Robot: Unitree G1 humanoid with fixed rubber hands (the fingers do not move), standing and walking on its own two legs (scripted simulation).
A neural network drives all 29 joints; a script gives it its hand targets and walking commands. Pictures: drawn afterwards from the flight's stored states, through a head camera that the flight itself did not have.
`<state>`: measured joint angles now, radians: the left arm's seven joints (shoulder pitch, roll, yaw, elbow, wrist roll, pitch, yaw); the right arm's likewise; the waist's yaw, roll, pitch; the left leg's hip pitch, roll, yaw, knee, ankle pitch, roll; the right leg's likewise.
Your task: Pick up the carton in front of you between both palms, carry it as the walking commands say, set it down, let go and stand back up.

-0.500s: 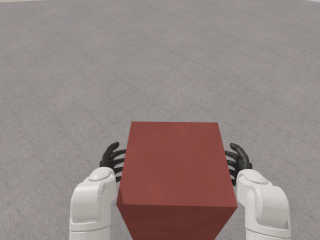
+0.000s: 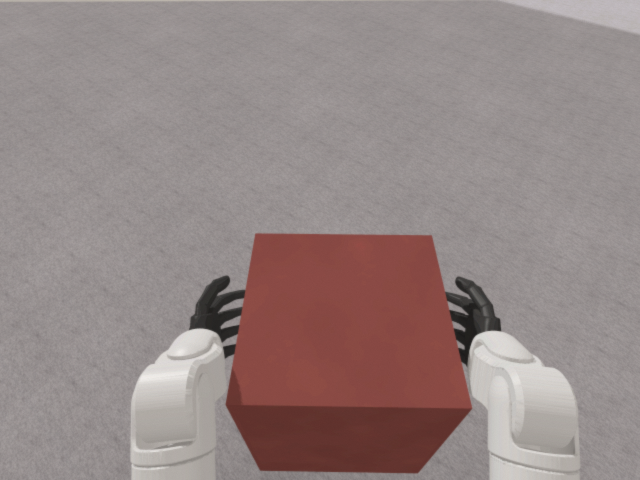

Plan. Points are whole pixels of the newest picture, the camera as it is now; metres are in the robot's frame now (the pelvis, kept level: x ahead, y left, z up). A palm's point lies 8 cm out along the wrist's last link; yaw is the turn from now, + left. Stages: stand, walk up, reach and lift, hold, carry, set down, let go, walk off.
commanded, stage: carry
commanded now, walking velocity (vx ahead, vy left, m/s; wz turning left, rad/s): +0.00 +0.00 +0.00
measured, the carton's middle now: (341, 359) +0.28 +0.00 +0.00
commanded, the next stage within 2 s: hold in 1.80 s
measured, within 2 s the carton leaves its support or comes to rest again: neither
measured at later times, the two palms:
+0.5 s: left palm (250, 196) +0.49 +0.13 +0.07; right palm (452, 198) +0.51 -0.17 +0.07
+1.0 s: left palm (235, 198) +0.51 +0.16 +0.06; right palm (430, 194) +0.52 -0.14 +0.06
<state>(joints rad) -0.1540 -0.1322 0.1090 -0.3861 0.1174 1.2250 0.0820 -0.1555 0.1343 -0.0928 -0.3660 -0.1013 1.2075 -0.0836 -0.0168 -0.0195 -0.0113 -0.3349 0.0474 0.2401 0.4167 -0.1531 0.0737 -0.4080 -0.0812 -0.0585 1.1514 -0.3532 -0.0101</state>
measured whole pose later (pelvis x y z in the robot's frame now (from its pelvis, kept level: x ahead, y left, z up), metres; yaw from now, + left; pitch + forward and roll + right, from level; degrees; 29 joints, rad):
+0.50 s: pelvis +0.23 -0.03 +0.00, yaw +3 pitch +4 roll -1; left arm -0.15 -0.13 0.09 -0.33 0.10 1.18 0.08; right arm -0.14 0.13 -0.11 -0.36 -0.12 1.20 -0.07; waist 0.00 0.05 -0.04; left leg -0.16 0.08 0.10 0.46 -0.33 -0.03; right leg -0.33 -0.01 -0.22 0.44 -0.17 -0.07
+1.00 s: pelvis +0.26 -0.01 -0.01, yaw +3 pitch +4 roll -1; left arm -0.09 -0.13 0.08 -0.25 0.13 1.11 0.06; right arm -0.08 0.13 -0.08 -0.26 -0.13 1.11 -0.06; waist 0.00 0.02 -0.12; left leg -0.14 0.05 0.11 0.51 -0.43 -0.01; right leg -0.34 -0.06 -0.21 0.57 -0.28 -0.02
